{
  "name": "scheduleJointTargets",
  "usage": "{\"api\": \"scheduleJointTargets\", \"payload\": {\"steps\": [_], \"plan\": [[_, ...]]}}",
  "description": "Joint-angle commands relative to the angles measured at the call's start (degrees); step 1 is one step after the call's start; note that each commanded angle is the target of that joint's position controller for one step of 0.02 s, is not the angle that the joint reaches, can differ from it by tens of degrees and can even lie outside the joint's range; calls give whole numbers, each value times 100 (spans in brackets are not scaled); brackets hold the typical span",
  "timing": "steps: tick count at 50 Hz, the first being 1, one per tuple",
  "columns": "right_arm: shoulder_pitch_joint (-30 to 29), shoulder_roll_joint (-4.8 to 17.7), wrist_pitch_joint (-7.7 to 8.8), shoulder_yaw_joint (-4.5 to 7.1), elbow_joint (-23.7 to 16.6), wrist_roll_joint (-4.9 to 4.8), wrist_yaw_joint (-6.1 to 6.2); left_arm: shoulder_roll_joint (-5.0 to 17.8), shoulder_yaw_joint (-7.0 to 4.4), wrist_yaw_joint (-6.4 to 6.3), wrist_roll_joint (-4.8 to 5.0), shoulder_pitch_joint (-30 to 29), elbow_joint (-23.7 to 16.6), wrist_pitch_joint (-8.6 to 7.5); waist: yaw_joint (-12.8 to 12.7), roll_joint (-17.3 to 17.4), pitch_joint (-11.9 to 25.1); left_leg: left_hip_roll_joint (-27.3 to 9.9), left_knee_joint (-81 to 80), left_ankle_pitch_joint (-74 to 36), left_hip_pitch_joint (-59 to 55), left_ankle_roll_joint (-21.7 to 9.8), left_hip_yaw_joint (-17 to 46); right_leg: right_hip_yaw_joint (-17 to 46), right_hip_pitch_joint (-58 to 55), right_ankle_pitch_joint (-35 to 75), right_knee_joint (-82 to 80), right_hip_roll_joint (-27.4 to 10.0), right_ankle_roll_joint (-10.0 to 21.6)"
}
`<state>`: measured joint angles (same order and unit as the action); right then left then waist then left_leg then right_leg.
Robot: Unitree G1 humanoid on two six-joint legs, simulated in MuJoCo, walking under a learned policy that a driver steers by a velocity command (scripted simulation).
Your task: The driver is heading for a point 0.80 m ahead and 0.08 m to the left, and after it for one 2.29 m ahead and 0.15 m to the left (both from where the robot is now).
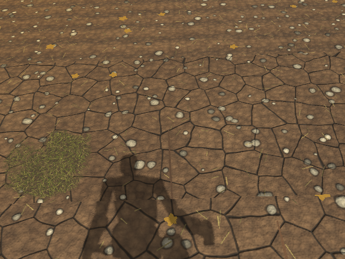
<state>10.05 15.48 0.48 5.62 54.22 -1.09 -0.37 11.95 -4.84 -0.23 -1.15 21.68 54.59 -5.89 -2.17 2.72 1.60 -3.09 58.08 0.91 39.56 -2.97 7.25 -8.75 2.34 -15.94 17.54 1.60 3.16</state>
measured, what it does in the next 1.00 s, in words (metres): goes down: left foot 0.18 m lower, then right foot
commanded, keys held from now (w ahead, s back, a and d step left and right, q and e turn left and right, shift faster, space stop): w+q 0.24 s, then w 0.08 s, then w+e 0.56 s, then e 0.12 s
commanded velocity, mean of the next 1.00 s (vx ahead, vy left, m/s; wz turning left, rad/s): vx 0.49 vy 0.00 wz -0.03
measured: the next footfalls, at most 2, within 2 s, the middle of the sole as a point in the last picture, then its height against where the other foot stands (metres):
left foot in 0.38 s outside the picture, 0.18 m lower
right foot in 0.86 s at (180, 237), level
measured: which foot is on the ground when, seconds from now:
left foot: up 0.00-0.36, down 0.38-0.86, up 0.88-1.00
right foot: down 0.00-0.36, up 0.38-0.84, down 0.86-1.00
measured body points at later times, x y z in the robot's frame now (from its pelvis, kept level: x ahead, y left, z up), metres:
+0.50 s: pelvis +0.32 +0.15 -0.21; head +0.38 +0.17 +0.24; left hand +0.26 +0.41 -0.35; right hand +0.47 -0.07 -0.35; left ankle +0.35 +0.24 -0.92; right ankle +0.19 -0.07 -0.67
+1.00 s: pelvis +0.61 +0.12 -0.20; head +0.65 +0.11 +0.25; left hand +0.75 +0.38 -0.30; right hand +0.71 -0.16 -0.33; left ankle +0.54 +0.29 -0.82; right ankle +0.68 +0.06 -0.92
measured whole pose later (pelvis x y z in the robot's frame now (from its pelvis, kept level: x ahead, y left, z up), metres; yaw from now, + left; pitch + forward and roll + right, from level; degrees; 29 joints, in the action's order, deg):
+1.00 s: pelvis +0.61 +0.12 -0.20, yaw -5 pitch +1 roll +1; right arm 7.5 15.2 4.6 4.2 52.8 -0.5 1.3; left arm 14.4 -5.1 2.3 0.2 12.2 42.9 -3.0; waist -0.7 0.1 -3.5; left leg -1.6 71.9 24.5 27.0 -0.3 2.3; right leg -0.2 23.6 -9.5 31.8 5.0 5.9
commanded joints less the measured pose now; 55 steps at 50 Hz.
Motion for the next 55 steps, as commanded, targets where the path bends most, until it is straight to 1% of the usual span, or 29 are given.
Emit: {"api": "scheduleJointTargets", "payload": {"steps": [1, 7, 8, 10, 13, 14, 16, 17, 18, 19, 20, 21, 22, 23, 25, 26, 27, 29, 33, 39, 41, 42, 43, 44, 45, 46, 48, 51, 55], "plan": [[-222, 318, 1, 91, -404, -28, -103, 602, -130, -49, 63, 454, -36, -33, -46, -739, -547, -152, 462, 189, 1374, -89, 196, 889, -725, 2212, -113, -1967, 756], [-1434, 55, 227, 60, -1018, -117, -301, 603, -156, -291, -8, 1280, 234, -90, -457, -886, -1214, -145, -303, 128, 3173, -159, 380, 925, -2010, 1725, 388, -2389, 349], [-1476, 64, 269, 29, -1065, -114, -350, 582, -112, -417, -11, 622, -12, -115, -208, -653, -1396, -159, -1334, -840, 2322, -19, 181, 339, -963, 1164, 421, -2032, 196], [-1518, -178, 303, -70, -1072, 48, -500, 651, -103, -463, 97, 304, -130, -120, -275, -453, -1133, -11, -2201, -3091, -176, -16, -675, -453, 774, 175, 512, -1729, 25], [-1296, -129, 156, -73, -986, -142, -576, 762, -137, -370, 210, 298, -122, 7, -282, -564, -1261, 74, -2594, -2822, -913, -51, -742, -676, 764, 186, 1024, -1729, -97], [-1300, -58, 153, -79, -970, -81, -564, 799, -130, -329, 252, 403, -117, 63, -320, -497, -1257, 119, -2974, -2623, -763, -46, -864, -651, 194, 757, 1516, -1763, -148], [-544, 165, 162, 16, -555, 20, -525, 787, -95, -315, 323, 754, 71, 225, -92, -645, -591, 53, -3408, -3081, -1487, -177, -824, -610, -543, 1811, 3265, -1844, -222], [320, 417, 168, 121, -183, 20, -479, 818, -64, -309, 308, 696, 108, 258, 233, -759, -171, 65, -3523, -3175, -2475, -233, -886, -447, -387, 2184, 4403, -1827, -253], [1140, 673, 184, 259, 112, 37, -393, 886, -58, -249, 322, 372, 172, 208, 949, -440, 236, 48, -4212, -3879, -4050, -393, -1073, -414, 295, 2541, 5905, -1535, -423], [1633, 1044, 181, 245, 355, 212, -285, 742, -69, -224, 404, 355, 173, 192, 1306, 616, 91, -610, -4278, -4495, -5386, -879, -380, -38, 2112, -2421, 8787, -616, -703], [1780, 1431, 364, 116, 169, 532, -207, 139, 92, -89, 429, 1564, 156, -5, 757, 1695, 1666, -1658, -929, -7687, -8115, -1365, 180, 1896, 4182, -4116, 10214, -230, -561], [1983, 1296, 340, 134, 272, 319, -215, 616, 22, 2, 547, 1366, 94, -175, 1024, 1408, 2491, -1970, -1102, -7368, -7907, -1657, 564, 2516, 4405, -3411, 9616, -308, -563], [1997, 1072, 278, 144, 346, 106, -210, 793, -41, -36, 590, 881, -168, -161, 918, 543, 2621, -1984, -1763, -4703, -7534, -1754, 881, 2300, 4726, -3006, 8845, -537, -564], [1946, 1302, 248, 197, 584, 28, -178, 482, 59, -132, 690, 459, -420, -91, 600, 307, 2552, -2444, -2641, -1886, -6777, -1943, 2041, 1736, 5038, -2586, 9064, -701, -682], [1092, 808, 334, 37, 256, 109, -200, 453, 127, -220, 553, 405, -317, 141, 317, -197, 1514, -2686, -3444, 138, -4562, -1901, 2609, 1366, 4959, -1605, 9428, -1000, -477], [459, 395, 465, -100, 96, 172, -251, 523, 53, -268, 477, 225, -300, 236, 129, -626, 906, -2435, -3523, 440, -3128, -1470, 1938, 1671, 4531, -528, 8187, -1235, -209], [-17, 235, 513, -169, 112, 192, -215, 284, 67, -250, 416, -87, -385, 356, -86, -272, -78, -1848, -3831, 7, -1659, -1086, 824, 1639, 3978, -92, 7029, -1219, -282], [-154, 308, 559, -163, 63, 316, -63, 265, 40, -225, 331, -453, -590, 330, -48, 324, -489, -1371, -4214, -233, -1207, -853, -40, 1674, 3511, 601, 5492, -1182, -405], [243, 462, 565, -87, 139, 202, 204, 176, 112, 3, 212, -1044, -867, 215, 138, 383, -281, -1116, -4141, -1686, -2275, -783, -988, 1130, 3302, 1901, 3323, -928, -257], [820, 726, 261, 65, 308, -3, 238, 287, 57, 263, 212, -2065, -1480, 375, 430, -143, -764, -1484, -3845, -2009, -3921, -444, -1361, 670, 3916, 904, 2321, -590, 279], [632, 912, 193, 114, 230, 1, 265, 464, -58, 343, 203, -1599, -1501, 365, 84, 41, -334, -1388, -3044, -3409, -3992, -249, -1670, 267, 2847, 501, 2200, -194, 474], [433, 966, 157, 110, 174, 23, 278, 719, -203, 340, 210, -608, -1262, 360, -438, -39, 115, -1114, -1905, -3776, -3724, -96, -1887, 167, 1576, 847, 1884, 93, 633], [486, 843, 172, 63, 93, 110, 283, 1276, -425, 253, 217, 302, -1076, 395, -745, -721, 644, -695, 18, -2354, -2531, 180, -2034, 1370, -32, 1182, 1650, -404, 954], [999, -24, 326, -200, -183, 273, 141, 1781, -473, 275, 336, 252, -1104, 325, -113, -2071, 1285, 581, 2164, 2895, -294, 427, -1291, 4682, -1685, 7, 706, -1685, 2045], [315, 409, 539, -112, -333, 47, 39, 1423, -355, 297, 273, 518, -1214, 290, -498, -1607, 1672, 626, 2574, 3182, 571, 273, -171, 5707, -2227, -296, -59, -1952, 2078], [-41, 617, 620, -50, -467, -155, 22, 1220, -292, 262, 155, 119, -1250, 228, -391, -1362, 930, 378, 2408, 2815, 970, 143, -135, 4938, -1722, 569, 10, -1933, 1755], [-79, 619, 591, -9, -369, 79, 191, 991, -215, 230, 137, -791, -1528, 187, 100, -250, 355, -46, 1638, 2245, 141, 208, -228, 3378, 18, 3303, 342, -1512, 1384], [124, 584, 241, 54, -420, 120, 302, 949, -177, 202, 123, -1020, -1716, 180, 454, -239, 399, -144, 706, 2131, -910, 375, -277, 2554, 1251, 4376, 310, -1148, 1212], [-363, 317, 97, -33, -728, 226, 345, 1130, -208, -58, 152, -754, -1667, 324, 381, -567, 700, 51, -438, 993, -913, 483, -318, 2092, 1034, 5340, 431, -982, 957]]}}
